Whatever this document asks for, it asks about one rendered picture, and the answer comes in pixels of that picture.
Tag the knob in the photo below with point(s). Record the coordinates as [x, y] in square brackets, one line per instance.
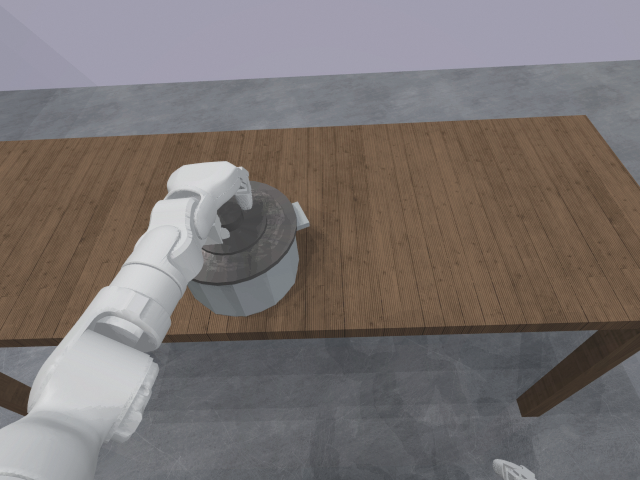
[231, 216]

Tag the table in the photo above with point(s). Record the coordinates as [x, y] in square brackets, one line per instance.
[428, 228]

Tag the left robot hand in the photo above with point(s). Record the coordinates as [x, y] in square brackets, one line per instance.
[221, 180]

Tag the robot left forearm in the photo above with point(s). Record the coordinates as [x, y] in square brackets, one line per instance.
[135, 308]

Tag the right robot hand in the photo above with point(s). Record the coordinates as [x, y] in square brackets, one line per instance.
[510, 471]

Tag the lid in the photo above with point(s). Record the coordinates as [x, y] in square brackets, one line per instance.
[264, 238]

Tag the robot left upper arm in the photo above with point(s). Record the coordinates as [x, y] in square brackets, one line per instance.
[98, 393]

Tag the pot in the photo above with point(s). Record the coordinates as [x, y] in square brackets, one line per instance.
[256, 295]

